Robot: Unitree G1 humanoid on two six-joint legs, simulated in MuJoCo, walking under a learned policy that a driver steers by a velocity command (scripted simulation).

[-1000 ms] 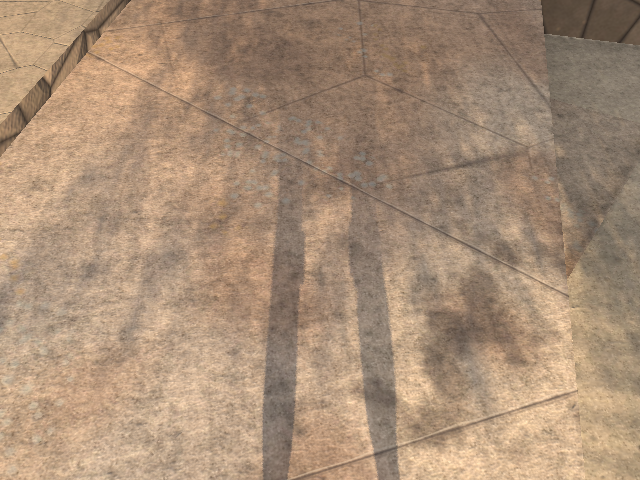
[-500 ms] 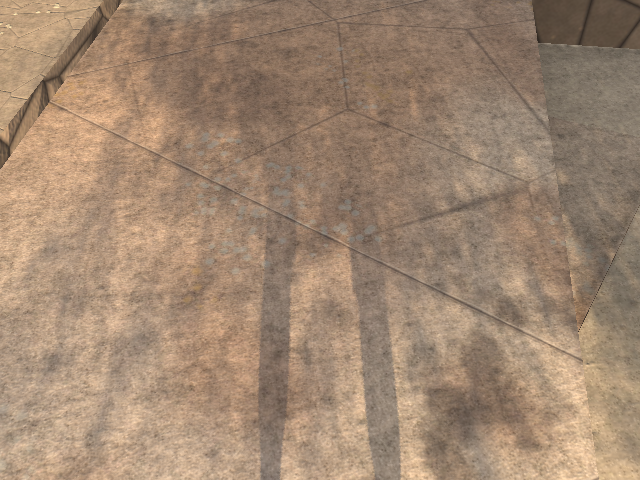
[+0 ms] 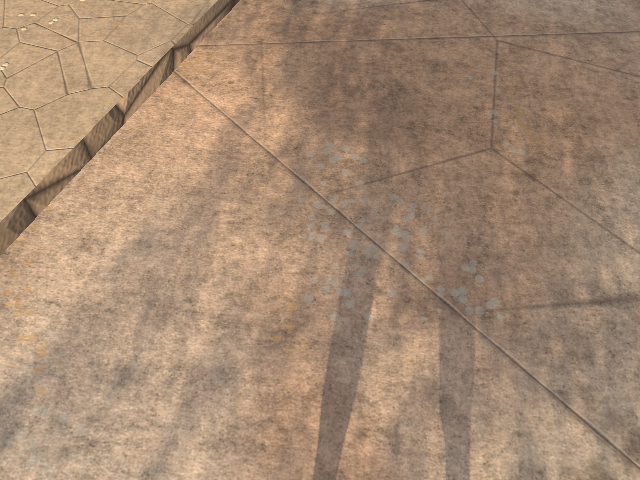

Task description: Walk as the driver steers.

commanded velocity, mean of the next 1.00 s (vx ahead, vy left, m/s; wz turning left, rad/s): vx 0.50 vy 0.00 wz -0.10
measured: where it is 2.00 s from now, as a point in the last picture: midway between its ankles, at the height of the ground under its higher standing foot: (375, 255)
